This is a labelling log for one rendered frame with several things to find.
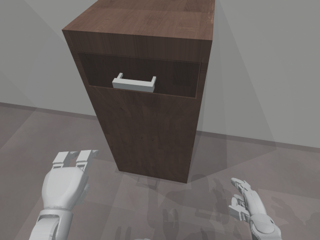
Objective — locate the drawer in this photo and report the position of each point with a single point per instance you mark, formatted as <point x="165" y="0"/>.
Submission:
<point x="173" y="77"/>

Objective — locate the robot right hand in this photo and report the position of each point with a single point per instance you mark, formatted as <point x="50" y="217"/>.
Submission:
<point x="249" y="205"/>

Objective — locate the left robot forearm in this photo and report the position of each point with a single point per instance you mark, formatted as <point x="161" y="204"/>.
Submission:
<point x="52" y="224"/>

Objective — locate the right robot forearm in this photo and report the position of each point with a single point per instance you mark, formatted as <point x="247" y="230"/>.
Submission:
<point x="263" y="228"/>

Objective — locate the handle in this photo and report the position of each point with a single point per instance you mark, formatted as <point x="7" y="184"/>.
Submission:
<point x="136" y="85"/>

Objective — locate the cabinet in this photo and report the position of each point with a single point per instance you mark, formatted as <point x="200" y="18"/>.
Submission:
<point x="149" y="134"/>

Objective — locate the robot left hand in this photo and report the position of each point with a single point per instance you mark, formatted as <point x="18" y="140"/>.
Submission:
<point x="65" y="187"/>

